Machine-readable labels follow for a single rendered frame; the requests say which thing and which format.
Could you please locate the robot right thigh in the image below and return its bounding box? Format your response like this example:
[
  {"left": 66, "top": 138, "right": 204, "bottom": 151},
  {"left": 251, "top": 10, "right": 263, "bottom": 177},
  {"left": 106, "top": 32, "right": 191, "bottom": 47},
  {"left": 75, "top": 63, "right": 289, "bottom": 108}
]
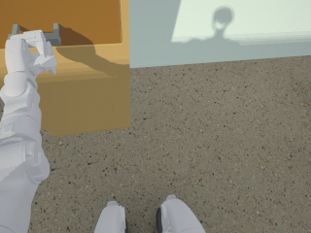
[{"left": 160, "top": 199, "right": 206, "bottom": 233}]

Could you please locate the robot left hand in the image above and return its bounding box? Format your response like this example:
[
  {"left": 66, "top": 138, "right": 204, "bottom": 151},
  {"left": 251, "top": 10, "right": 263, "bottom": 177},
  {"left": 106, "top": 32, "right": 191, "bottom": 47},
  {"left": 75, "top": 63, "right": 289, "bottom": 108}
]
[{"left": 5, "top": 30, "right": 58, "bottom": 81}]

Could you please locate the drawer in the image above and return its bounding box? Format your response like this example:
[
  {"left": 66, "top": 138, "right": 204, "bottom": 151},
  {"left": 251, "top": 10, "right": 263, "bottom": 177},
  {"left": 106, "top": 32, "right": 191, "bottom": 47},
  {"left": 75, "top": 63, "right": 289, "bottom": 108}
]
[{"left": 0, "top": 0, "right": 121, "bottom": 50}]

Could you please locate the handle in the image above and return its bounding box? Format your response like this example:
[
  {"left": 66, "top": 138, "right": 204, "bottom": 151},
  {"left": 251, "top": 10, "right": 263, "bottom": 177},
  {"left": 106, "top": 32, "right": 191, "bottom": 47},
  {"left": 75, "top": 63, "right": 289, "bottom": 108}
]
[{"left": 8, "top": 23, "right": 61, "bottom": 47}]

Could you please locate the robot left forearm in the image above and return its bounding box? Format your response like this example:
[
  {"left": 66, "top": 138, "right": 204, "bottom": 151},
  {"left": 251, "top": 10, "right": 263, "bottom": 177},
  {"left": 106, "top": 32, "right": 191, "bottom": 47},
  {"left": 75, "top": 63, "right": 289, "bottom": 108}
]
[{"left": 0, "top": 72, "right": 42, "bottom": 147}]

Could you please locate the robot right shin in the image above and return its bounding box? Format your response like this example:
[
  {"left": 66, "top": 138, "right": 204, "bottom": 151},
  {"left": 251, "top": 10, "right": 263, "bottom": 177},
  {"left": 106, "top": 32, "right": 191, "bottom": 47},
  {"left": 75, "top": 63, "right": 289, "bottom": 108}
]
[{"left": 161, "top": 194, "right": 177, "bottom": 233}]

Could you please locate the cabinet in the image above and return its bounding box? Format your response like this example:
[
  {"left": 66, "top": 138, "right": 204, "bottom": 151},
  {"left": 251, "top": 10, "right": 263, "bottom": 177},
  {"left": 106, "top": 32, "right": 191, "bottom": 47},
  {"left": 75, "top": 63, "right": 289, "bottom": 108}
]
[{"left": 0, "top": 0, "right": 131, "bottom": 138}]

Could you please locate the left robot upper arm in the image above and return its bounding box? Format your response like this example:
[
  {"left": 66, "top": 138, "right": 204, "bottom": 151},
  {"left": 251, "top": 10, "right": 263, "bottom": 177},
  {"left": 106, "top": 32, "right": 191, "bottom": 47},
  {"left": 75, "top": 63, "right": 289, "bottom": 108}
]
[{"left": 0, "top": 141, "right": 50, "bottom": 233}]

